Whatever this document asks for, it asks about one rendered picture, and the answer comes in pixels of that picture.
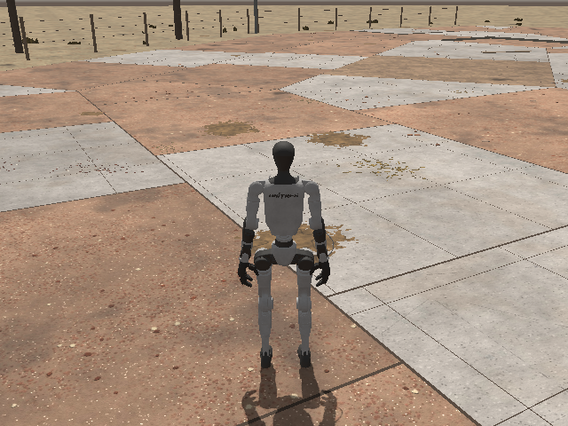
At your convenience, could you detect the left robot hand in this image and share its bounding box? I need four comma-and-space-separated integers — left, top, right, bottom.
238, 261, 259, 287

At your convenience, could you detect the right robot hand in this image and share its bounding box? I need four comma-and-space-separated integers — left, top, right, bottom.
310, 260, 330, 287

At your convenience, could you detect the robot left forearm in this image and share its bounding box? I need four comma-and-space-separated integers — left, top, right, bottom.
239, 217, 255, 263

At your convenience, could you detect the left robot upper arm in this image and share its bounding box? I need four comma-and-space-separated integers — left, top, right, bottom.
245, 179, 265, 230

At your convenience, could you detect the humanoid robot torso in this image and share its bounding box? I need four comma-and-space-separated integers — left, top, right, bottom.
263, 176, 304, 266

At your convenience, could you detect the robot right forearm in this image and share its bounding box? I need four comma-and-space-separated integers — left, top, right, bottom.
313, 217, 329, 263

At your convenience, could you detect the left robot shin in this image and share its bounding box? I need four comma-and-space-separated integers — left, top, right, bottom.
258, 297, 272, 356

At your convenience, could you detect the right robot upper arm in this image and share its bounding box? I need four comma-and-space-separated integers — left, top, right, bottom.
302, 179, 322, 230

